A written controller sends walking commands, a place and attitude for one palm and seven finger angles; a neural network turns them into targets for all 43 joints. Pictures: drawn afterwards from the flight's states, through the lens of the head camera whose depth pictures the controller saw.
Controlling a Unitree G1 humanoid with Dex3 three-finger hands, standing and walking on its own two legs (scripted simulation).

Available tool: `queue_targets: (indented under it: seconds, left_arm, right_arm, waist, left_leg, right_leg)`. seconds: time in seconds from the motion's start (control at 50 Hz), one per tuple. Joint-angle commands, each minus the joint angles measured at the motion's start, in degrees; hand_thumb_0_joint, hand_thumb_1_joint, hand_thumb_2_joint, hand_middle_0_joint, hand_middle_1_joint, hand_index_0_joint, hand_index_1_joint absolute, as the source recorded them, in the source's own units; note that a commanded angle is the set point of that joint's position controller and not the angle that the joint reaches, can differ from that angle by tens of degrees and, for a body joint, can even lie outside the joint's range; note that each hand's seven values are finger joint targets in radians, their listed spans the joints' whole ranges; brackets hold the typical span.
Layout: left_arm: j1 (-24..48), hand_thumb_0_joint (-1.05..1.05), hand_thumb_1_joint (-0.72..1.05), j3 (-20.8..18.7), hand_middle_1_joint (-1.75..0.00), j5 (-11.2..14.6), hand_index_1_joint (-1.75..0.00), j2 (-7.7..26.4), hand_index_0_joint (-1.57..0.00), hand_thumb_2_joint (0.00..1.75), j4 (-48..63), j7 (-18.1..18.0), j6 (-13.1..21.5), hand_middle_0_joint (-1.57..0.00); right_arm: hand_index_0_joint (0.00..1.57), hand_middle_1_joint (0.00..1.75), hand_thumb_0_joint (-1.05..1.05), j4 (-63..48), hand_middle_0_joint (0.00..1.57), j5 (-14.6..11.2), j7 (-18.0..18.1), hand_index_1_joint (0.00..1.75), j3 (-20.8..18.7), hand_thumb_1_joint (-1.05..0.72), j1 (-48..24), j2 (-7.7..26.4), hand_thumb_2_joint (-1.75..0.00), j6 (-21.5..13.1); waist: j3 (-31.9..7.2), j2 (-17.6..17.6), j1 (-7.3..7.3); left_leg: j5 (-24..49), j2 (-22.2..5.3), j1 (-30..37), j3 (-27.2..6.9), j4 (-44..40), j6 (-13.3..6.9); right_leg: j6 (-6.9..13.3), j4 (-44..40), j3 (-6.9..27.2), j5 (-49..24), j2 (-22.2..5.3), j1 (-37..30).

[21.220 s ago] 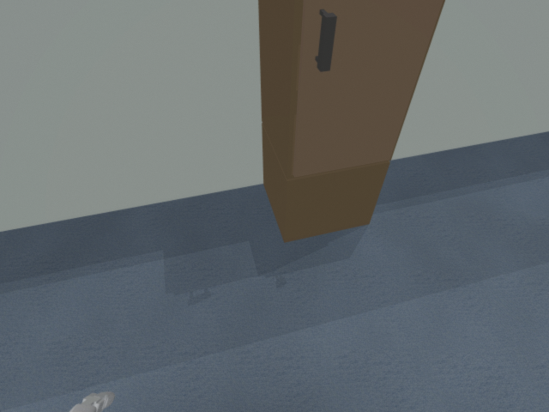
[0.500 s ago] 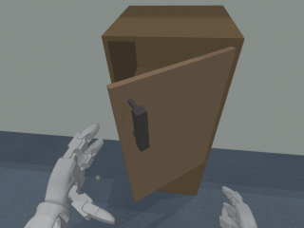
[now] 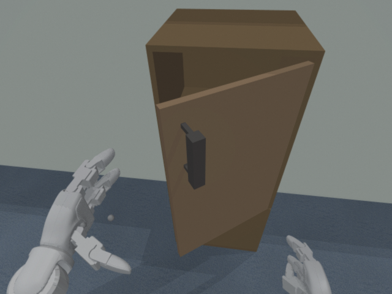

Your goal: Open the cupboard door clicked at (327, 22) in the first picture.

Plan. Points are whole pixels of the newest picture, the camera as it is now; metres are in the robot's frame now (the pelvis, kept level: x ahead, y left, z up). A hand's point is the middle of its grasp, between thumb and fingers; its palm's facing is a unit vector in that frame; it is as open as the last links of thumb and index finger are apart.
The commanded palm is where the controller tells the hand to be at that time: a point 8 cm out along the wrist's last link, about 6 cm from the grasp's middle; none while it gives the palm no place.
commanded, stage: draw the hand back to the body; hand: left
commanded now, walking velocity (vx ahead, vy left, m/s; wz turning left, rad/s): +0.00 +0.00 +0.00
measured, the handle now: (191, 155) +0.35 +0.05 +0.15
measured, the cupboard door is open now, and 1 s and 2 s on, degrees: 37 37 37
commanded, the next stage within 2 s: step back with the hand held close in 1.08 s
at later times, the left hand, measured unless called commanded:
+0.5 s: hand (72, 196) +0.22 +0.23 +0.16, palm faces +0.35 -0.86 -0.37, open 11.5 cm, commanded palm +0.17 +0.28 +0.18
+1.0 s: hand (65, 189) +0.23 +0.25 +0.16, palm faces +0.41 -0.82 -0.40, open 7.5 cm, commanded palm +0.18 +0.29 +0.19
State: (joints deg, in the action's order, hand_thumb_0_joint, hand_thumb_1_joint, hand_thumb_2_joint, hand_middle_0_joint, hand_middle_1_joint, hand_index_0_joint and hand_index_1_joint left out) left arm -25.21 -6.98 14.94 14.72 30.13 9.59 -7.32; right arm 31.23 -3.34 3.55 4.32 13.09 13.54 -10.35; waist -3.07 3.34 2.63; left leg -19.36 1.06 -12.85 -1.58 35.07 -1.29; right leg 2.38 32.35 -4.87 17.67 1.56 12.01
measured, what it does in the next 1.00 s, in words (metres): stands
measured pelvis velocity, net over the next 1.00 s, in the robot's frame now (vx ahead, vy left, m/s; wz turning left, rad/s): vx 0.03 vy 0.00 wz -0.02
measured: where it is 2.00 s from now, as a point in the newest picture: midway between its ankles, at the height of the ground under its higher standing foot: outside the picture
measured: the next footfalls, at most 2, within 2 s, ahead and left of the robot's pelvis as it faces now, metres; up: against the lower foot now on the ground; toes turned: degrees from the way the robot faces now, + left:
none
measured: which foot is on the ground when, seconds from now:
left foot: down 0.00-1.00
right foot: down 0.00-1.00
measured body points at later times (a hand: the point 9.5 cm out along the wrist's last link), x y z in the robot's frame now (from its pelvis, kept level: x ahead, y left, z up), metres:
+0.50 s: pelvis +0.02 +0.01 +0.01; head +0.01 -0.01 +0.46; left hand +0.19 +0.27 +0.19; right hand +0.20 -0.21 -0.08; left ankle +0.00 +0.11 -0.73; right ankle +0.00 -0.09 -0.73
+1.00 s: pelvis +0.03 +0.00 +0.01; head +0.02 -0.02 +0.46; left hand +0.20 +0.29 +0.19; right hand +0.22 -0.22 -0.07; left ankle +0.00 +0.10 -0.73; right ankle +0.00 -0.09 -0.73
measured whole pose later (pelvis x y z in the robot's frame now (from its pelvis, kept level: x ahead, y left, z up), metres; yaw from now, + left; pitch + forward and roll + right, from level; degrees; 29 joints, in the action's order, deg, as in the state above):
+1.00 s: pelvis +0.03 +0.00 +0.01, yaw -1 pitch -2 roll -1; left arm -28.0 -17.4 3.8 19.7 23.7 -7.0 4.9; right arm 35.5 -1.0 3.4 0.9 10.4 13.0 -3.7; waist 0.0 3.5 3.7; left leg -16.6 0.9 -5.2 -0.6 24.0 -1.1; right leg 2.3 22.1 -3.5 15.0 2.0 5.0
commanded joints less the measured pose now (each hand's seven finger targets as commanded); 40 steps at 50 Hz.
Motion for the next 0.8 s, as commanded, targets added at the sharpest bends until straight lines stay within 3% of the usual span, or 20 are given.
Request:
queue_targets:
  seconds: [0.0, 0.02, 0.04, 0.06, 0.12, 0.16, 0.24, 0.26, 0.3, 0.42, 0.46, 0.66, 0.72, 0.78]
  left_arm:
    - [10.6, 0.00, -0.29, -5.5, -0.30, -7.5, -0.30, 10.8, -0.16, 0.39, 17.3, -7.5, 9.0, -0.16]
    - [4.1, 0.00, -0.26, -4.7, -0.30, -8.1, -0.30, 7.1, -0.16, 0.40, 11.4, -10.6, 10.2, -0.16]
    - [1.1, 0.00, -0.22, -3.3, -0.30, -8.5, -0.30, 5.2, -0.16, 0.42, 9.9, -11.6, 10.4, -0.16]
    - [1.3, 0.00, -0.18, -4.5, -0.30, -9.4, -0.30, 7.1, -0.16, 0.43, 11.1, -12.7, 11.3, -0.16]
    - [2.8, 0.00, -0.08, -4.1, -0.30, -10.9, -0.30, 7.1, -0.16, 0.48, 12.3, -14.7, 13.9, -0.16]
    - [3.1, 0.00, -0.01, -5.7, -0.30, -11.6, -0.30, 9.1, -0.17, 0.51, 11.9, -16.0, 15.0, -0.17]
    - [2.4, 0.00, 0.13, -7.1, -0.30, -12.0, -0.30, 9.5, -0.17, 0.57, 12.7, -17.0, 16.5, -0.17]
    - [2.1, 0.00, 0.17, -8.8, -0.30, -12.3, -0.30, 11.3, -0.17, 0.58, 12.2, -17.4, 16.7, -0.17]
    - [0.8, 0.00, 0.23, -8.6, -0.30, -12.1, -0.30, 10.0, -0.18, 0.62, 11.3, -17.5, 16.7, -0.18]
    - [-0.3, 0.00, 0.44, -11.7, -0.30, -11.8, -0.30, 11.1, -0.18, 0.70, 8.2, -17.5, 16.8, -0.18]
    - [-0.4, 0.00, 0.51, -13.9, -0.30, -12.0, -0.30, 13.1, -0.19, 0.74, 7.6, -17.6, 16.9, -0.19]
    - [1.2, 0.00, 0.87, -19.9, -0.30, -11.1, -0.30, 16.8, -0.20, 0.88, 5.4, -17.9, 16.6, -0.20]
    - [1.7, 0.00, 0.90, -17.5, -0.30, -11.0, -0.30, 14.2, -0.20, 0.90, 5.2, -17.5, 16.3, -0.20]
    - [1.7, 0.00, 0.90, -16.9, -0.30, -11.1, -0.30, 14.1, -0.20, 0.90, 5.5, -17.6, 16.2, -0.20]
  right_arm:
    - [0.20, 0.30, 0.00, -10.6, 0.20, 1.7, 1.3, 0.30, -2.3, -0.90, -10.3, 4.3, -0.90, -3.6]
    - [0.20, 0.30, 0.00, -9.6, 0.20, 2.4, 1.4, 0.30, -2.3, -0.90, -9.2, 3.8, -0.90, -3.5]
    - [0.20, 0.30, 0.00, -9.4, 0.20, 2.4, 1.0, 0.30, -2.5, -0.90, -8.6, 4.1, -0.90, -3.1]
    - [0.20, 0.30, 0.00, -9.2, 0.20, 2.5, 0.9, 0.30, -2.9, -0.90, -8.8, 4.6, -0.90, -2.7]
    - [0.20, 0.30, 0.00, -8.7, 0.20, 2.8, 0.6, 0.30, -3.1, -0.90, -8.7, 4.3, -0.90, -1.9]
    - [0.20, 0.30, 0.00, -7.8, 0.20, 3.0, 0.8, 0.30, -3.3, -0.90, -8.5, 4.8, -0.90, -1.8]
    - [0.20, 0.30, 0.00, -7.1, 0.20, 3.1, 0.9, 0.30, -3.7, -0.90, -8.8, 4.5, -0.90, -1.4]
    - [0.20, 0.30, 0.00, -6.6, 0.20, 3.1, 1.0, 0.30, -3.9, -0.90, -8.7, 4.9, -0.90, -1.4]
    - [0.20, 0.30, 0.00, -6.4, 0.20, 3.2, 0.9, 0.30, -3.8, -0.90, -8.8, 4.6, -0.90, -0.9]
    - [0.20, 0.30, 0.00, -5.7, 0.20, 2.8, 0.7, 0.30, -4.5, -0.90, -9.1, 4.8, -0.90, 0.8]
    - [0.20, 0.30, 0.00, -5.5, 0.20, 2.7, 0.7, 0.30, -4.8, -0.90, -9.3, 5.1, -0.90, 1.1]
    - [0.20, 0.30, 0.00, -4.9, 0.20, 2.5, 0.9, 0.30, -5.4, -0.90, -9.2, 5.1, -0.90, 2.9]
    - [0.20, 0.30, 0.00, -5.2, 0.20, 2.5, 0.7, 0.30, -5.4, -0.90, -8.9, 5.0, -0.90, 3.2]
    - [0.20, 0.30, 0.00, -5.0, 0.20, 2.7, 0.5, 0.30, -5.6, -0.90, -8.9, 5.4, -0.90, 3.1]
  waist:
    - [3.4, -0.1, 0.95]
    - [5.5, -1.1, 0.53]
    - [5.1, -2.5, 0.39]
    - [3.9, -2.4, 0.85]
    - [1.6, 1.0, 0.29]
    - [1.0, 0.6, 0.23]
    - [-1.3, 0.1, 0.25]
    - [-1.9, 0.4, 0.51]
    - [-1.6, -0.3, 0.49]
    - [-0.5, -1.6, 0.78]
    - [-0.6, -1.5, 1.12]
    - [-1.9, 0.3, 1.24]
    - [-1.3, 1.5, 0.62]
    - [-2.0, 0.9, 0.63]
  left_leg:
    - [7.0, -0.7, -2.5, -2.2, -8.7, -0.2]
    - [5.8, -0.9, -2.6, -2.1, -9.1, 0.2]
    - [5.7, -1.1, -2.7, -2.5, -9.5, 0.4]
    - [6.6, -1.4, -1.7, -2.4, -10.0, 0.3]
    - [7.2, -1.5, 0.5, -2.0, -11.2, 0.3]
    - [7.5, -1.8, 1.4, -2.0, -11.7, 0.2]
    - [10.8, -1.7, 3.5, -1.6, -12.4, 0.1]
    - [12.0, -1.8, 3.9, -1.7, -12.5, 0.2]
    - [14.8, -1.8, 4.2, -1.6, -12.8, 0.3]
    - [19.0, -2.1, 4.9, -1.3, -13.1, 0.6]
    - [21.3, -2.3, 5.3, -1.3, -12.9, 0.7]
    - [26.1, -2.1, 7.2, 0.0, -11.9, 0.5]
    - [26.4, -2.0, 7.9, 0.1, -12.2, 0.4]
    - [27.7, -2.1, 8.3, 0.0, -12.2, 0.3]
  right_leg:
    - [-0.7, -8.7, 3.7, -3.7, -1.5, 1.2]
    - [-0.5, -9.5, 3.6, -2.3, -1.9, 2.0]
    - [-0.5, -9.3, 3.5, -2.1, -1.8, 1.7]
    - [-0.3, -9.4, 3.4, -3.1, -1.8, 0.3]
    - [-0.3, -9.4, 3.7, -3.9, -2.0, -1.7]
    - [-0.3, -10.2, 3.8, -4.3, -2.0, -2.6]
    - [-0.4, -10.6, 3.7, -7.4, -2.1, -4.9]
    - [-0.2, -10.6, 3.7, -8.3, -2.0, -5.7]
    - [-0.4, -10.3, 3.3, -11.0, -2.0, -6.4]
    - [-0.5, -10.6, 3.2, -14.2, -1.8, -7.0]
    - [-0.5, -10.5, 3.2, -15.8, -1.7, -7.5]
    - [-0.8, -11.5, 4.0, -21.6, -2.0, -8.8]
    - [-1.1, -11.7, 3.8, -21.1, -2.0, -7.9]
    - [-1.2, -11.7, 3.8, -22.3, -2.1, -8.4]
